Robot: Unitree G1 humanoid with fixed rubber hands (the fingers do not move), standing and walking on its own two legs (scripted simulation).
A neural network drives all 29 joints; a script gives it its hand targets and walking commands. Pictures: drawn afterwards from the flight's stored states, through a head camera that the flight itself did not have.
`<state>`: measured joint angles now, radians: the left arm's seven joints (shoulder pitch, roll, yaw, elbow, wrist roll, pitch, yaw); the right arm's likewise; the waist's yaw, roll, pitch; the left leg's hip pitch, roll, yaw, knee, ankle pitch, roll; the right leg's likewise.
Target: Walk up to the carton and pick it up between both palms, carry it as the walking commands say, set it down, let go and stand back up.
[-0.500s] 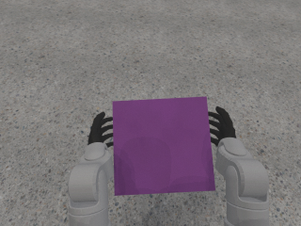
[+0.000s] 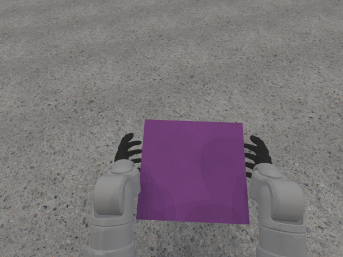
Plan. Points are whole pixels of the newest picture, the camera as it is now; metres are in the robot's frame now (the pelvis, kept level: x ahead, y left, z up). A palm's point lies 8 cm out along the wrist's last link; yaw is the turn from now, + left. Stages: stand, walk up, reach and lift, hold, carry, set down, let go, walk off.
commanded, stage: carry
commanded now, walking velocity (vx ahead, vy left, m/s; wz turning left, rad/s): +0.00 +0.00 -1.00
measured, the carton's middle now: (188, 174) +0.33 +0.01 +0.00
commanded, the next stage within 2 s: none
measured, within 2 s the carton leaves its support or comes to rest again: neither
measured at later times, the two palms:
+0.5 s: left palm (187, 142) +0.34 +0.02 +0.11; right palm (341, 199) +0.22 -0.24 +0.13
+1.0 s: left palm (288, 180) +0.27 -0.18 +0.10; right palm out of the picture +0.04 -0.35 +0.09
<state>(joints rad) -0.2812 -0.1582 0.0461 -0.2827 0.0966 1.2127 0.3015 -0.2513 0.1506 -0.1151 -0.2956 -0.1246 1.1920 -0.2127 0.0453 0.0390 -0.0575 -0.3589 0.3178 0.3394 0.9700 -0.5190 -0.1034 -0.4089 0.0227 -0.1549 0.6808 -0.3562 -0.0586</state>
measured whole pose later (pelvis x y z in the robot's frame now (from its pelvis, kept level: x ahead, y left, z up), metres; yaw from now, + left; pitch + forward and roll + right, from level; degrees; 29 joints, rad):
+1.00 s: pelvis -0.01 -0.03 +0.00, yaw -55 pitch +3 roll -1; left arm -0.27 -0.15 0.02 -0.31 0.09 1.20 0.29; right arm -0.23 0.15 -0.11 -0.36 -0.11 1.16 -0.23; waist 0.03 0.05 -0.02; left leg -0.42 0.30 0.22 1.10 -0.58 -0.14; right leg -0.43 0.02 -0.13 0.69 -0.33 -0.06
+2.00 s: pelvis -0.03 -0.04 +0.02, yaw -79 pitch +2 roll +0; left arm -0.21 -0.14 0.01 -0.27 0.09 1.25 0.27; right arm -0.18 0.14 -0.08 -0.33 -0.12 1.25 -0.23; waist -0.03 0.01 -0.11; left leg -0.27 0.05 0.13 0.60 -0.36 0.01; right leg -0.39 -0.02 0.01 0.56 -0.20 0.02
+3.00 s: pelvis -0.04 +0.01 +0.01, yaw -78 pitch +1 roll +1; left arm -0.20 -0.14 0.05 -0.27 0.12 1.20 0.26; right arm -0.24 0.15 -0.07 -0.24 -0.13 1.18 -0.22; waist 0.00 0.00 -0.04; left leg -0.35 0.03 0.13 0.60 -0.27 0.03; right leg -0.45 -0.04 0.00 0.52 -0.09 0.02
